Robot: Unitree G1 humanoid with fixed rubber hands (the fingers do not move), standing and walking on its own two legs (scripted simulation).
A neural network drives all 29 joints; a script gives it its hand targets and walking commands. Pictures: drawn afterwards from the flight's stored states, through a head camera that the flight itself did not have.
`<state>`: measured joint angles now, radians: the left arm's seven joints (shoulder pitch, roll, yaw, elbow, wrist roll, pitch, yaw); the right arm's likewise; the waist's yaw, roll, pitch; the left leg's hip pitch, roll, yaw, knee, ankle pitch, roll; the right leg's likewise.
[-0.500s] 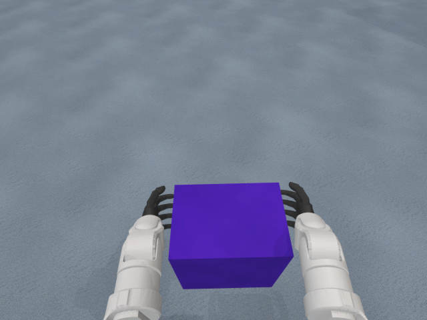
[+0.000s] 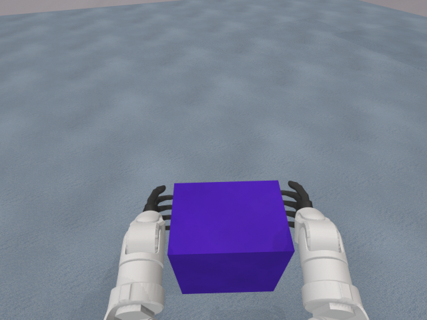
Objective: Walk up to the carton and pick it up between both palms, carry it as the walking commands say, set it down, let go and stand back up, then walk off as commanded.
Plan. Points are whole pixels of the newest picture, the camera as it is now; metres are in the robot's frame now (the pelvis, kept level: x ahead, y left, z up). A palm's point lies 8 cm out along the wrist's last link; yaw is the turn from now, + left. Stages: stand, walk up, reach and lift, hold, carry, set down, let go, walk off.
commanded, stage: reach and lift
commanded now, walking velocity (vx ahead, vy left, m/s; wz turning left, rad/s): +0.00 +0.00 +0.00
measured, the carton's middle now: (227, 240) +0.29 +0.00 -0.03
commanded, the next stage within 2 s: hold in 0.62 s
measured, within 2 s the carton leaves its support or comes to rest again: neither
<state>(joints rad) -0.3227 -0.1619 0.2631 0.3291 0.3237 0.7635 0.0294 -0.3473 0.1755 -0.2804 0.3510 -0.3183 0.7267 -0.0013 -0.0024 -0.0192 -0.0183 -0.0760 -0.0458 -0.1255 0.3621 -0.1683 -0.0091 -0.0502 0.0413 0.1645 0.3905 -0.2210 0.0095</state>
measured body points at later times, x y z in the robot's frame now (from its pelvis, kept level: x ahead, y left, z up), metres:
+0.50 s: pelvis +0.01 +0.00 +0.00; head -0.05 +0.00 +0.45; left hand +0.30 +0.15 +0.04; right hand +0.31 -0.15 +0.05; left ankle +0.03 +0.13 -0.74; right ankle +0.01 -0.13 -0.74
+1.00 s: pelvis +0.00 +0.00 +0.00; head -0.05 +0.00 +0.45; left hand +0.29 +0.15 +0.04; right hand +0.30 -0.15 +0.04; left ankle +0.03 +0.13 -0.74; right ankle +0.01 -0.13 -0.74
